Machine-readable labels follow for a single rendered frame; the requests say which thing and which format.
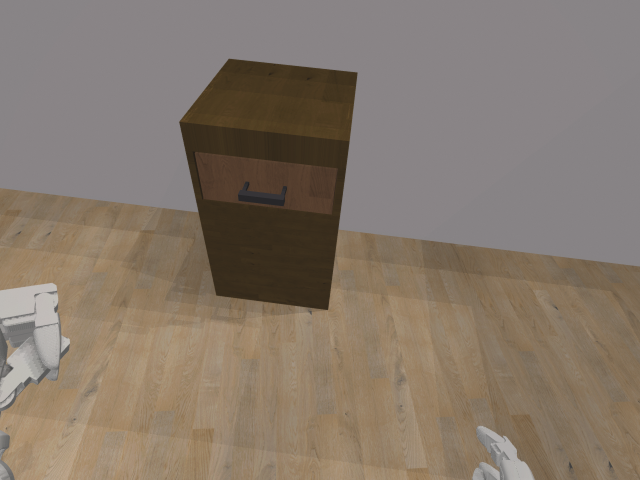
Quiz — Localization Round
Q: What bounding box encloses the right robot hand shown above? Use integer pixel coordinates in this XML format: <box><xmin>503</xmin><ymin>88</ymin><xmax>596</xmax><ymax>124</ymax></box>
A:
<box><xmin>472</xmin><ymin>426</ymin><xmax>535</xmax><ymax>480</ymax></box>

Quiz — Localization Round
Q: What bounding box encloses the cabinet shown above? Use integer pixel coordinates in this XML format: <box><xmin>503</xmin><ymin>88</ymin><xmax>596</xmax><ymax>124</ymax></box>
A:
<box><xmin>179</xmin><ymin>59</ymin><xmax>358</xmax><ymax>310</ymax></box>

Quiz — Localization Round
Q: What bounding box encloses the left robot hand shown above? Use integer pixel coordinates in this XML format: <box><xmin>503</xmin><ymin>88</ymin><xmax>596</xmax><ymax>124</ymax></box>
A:
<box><xmin>0</xmin><ymin>283</ymin><xmax>70</xmax><ymax>416</ymax></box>

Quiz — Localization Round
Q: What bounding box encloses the handle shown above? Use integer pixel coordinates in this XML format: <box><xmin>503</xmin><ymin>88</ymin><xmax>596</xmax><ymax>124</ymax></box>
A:
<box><xmin>238</xmin><ymin>182</ymin><xmax>287</xmax><ymax>206</ymax></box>

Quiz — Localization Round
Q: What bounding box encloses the drawer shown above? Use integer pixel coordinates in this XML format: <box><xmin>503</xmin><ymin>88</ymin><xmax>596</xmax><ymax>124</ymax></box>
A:
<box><xmin>195</xmin><ymin>152</ymin><xmax>338</xmax><ymax>215</ymax></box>

